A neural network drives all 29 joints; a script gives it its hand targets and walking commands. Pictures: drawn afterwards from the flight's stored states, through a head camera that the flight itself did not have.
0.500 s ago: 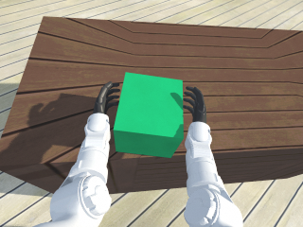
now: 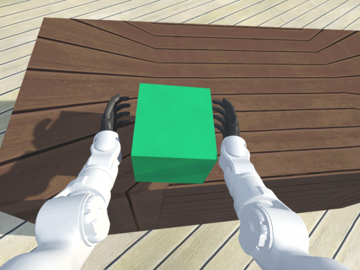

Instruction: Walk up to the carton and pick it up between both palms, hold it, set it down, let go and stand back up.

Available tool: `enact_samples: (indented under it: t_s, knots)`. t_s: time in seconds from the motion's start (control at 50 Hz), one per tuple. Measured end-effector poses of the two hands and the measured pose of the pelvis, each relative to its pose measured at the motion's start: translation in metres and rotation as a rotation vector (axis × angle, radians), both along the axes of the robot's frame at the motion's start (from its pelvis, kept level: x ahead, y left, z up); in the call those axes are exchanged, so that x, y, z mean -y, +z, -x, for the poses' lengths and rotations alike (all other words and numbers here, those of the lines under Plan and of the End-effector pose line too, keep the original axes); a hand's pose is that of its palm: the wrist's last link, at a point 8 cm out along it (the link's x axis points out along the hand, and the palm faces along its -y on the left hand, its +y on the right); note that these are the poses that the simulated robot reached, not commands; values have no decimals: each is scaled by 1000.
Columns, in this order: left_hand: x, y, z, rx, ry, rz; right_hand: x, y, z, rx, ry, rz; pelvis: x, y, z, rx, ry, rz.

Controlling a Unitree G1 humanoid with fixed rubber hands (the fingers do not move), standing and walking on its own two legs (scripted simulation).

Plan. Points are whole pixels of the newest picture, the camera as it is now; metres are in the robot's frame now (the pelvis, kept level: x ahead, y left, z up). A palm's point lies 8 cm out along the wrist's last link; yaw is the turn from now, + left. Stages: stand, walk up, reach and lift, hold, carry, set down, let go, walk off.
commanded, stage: set down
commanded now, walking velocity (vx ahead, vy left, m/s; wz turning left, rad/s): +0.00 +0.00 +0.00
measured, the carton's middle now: (172, 135) +0.44 +0.02 -0.01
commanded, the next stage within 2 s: none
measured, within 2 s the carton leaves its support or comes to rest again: neither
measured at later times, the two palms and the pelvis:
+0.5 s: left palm (95, 120) +0.46 +0.21 +0.01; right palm (237, 119) +0.48 -0.14 +0.03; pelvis +0.01 +0.00 -0.02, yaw +2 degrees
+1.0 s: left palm (77, 106) +0.44 +0.23 +0.08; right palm (249, 102) +0.48 -0.14 +0.10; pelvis -0.01 -0.01 -0.01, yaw +3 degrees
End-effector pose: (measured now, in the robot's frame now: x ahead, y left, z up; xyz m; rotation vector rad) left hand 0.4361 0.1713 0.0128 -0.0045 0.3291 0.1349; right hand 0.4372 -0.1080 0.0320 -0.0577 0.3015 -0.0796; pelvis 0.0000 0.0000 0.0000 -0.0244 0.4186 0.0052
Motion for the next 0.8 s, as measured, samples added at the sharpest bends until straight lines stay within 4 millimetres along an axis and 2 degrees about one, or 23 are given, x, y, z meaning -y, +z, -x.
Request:
enact_samples:
  t_s: [0.1, 0.26, 0.44, 0.6, 0.7, 0.8]
  knots:
    - [-19, 3, -10, -4, 3, -33, -2, -8, -11, -14, 24, 3, -4, -6, -4, -43, 14, 10]
    - [-41, 0, -12, -18, 10, -71, 2, -20, -26, -16, 36, -10, -7, -14, -11, -76, 47, 22]
    - [-38, 0, -18, 12, -10, -72, 20, -8, -45, 53, 34, -1, -2, -18, -11, -107, 50, 21]
    - [-40, 4, -18, 27, 2, -69, 37, -3, -49, 57, 29, -2, 5, -19, -6, -118, 44, 7]
    - [-45, 11, -15, 40, 20, -69, 40, 5, -49, 86, 42, -15, 9, -19, -2, -124, 41, -1]
    - [-51, 25, -12, 60, 34, -65, 36, 23, -50, 120, 58, -28, 11, -19, 3, -116, 42, -6]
